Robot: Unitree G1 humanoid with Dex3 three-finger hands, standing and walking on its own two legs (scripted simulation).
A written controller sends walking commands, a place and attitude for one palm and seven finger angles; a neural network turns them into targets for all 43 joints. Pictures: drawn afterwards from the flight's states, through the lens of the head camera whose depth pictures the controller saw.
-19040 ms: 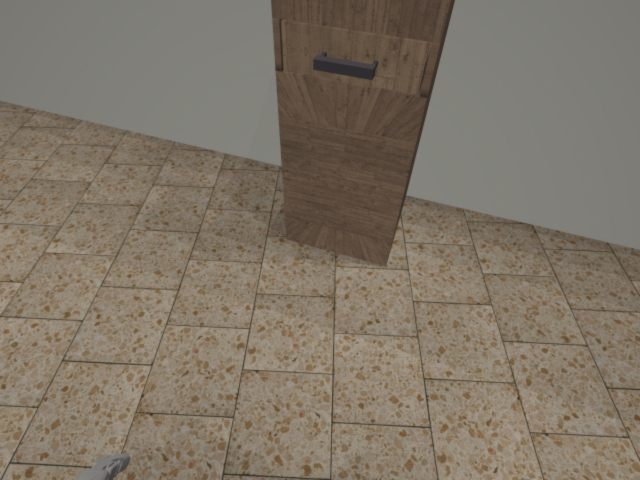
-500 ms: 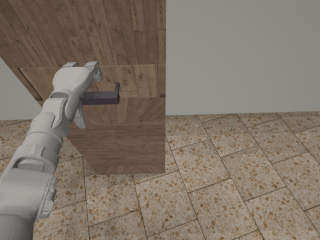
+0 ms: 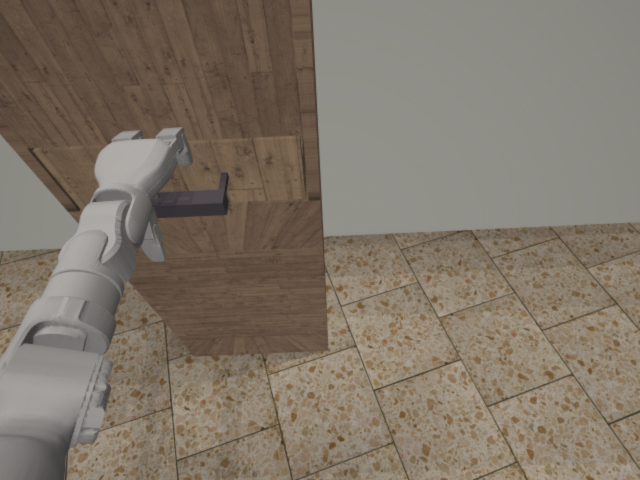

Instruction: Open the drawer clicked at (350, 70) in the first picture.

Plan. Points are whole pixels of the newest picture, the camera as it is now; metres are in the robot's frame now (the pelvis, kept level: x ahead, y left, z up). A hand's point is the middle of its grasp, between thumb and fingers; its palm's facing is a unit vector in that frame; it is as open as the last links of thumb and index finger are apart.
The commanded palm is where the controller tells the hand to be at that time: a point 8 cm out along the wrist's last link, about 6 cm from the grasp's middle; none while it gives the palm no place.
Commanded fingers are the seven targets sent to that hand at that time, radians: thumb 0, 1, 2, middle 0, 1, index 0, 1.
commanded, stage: re-aim the fingers above the handle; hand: left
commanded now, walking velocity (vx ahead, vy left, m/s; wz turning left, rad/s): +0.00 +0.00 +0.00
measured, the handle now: (176, 192) +0.51 +0.23 +0.04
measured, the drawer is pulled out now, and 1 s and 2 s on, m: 0.00 0.00 0.00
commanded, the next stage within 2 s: lower the fingers behind the handle in 1.32 s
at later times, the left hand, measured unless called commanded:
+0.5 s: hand (156, 215) +0.43 +0.22 +0.09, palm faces -0.01 -0.05 -1.00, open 13.8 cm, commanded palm +0.40 +0.24 +0.16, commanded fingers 0.00 -0.50 0.30 -0.30 -1.20 -0.30 -1.20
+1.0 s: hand (160, 204) +0.44 +0.21 +0.10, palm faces +0.05 -0.04 -1.00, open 13.8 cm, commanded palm +0.41 +0.24 +0.16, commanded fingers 0.00 -0.50 0.30 -0.30 -1.20 -0.30 -1.20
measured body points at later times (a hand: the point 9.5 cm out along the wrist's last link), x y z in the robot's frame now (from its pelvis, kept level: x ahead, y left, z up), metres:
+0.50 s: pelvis +0.00 -0.01 +0.00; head +0.04 -0.03 +0.45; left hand +0.42 +0.22 +0.14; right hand +0.10 -0.27 -0.13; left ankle -0.04 +0.09 -0.73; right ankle +0.00 -0.10 -0.73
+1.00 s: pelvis -0.01 +0.01 +0.00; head +0.04 -0.01 +0.45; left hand +0.43 +0.21 +0.15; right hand +0.10 -0.25 -0.13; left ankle -0.04 +0.09 -0.73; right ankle +0.00 -0.10 -0.73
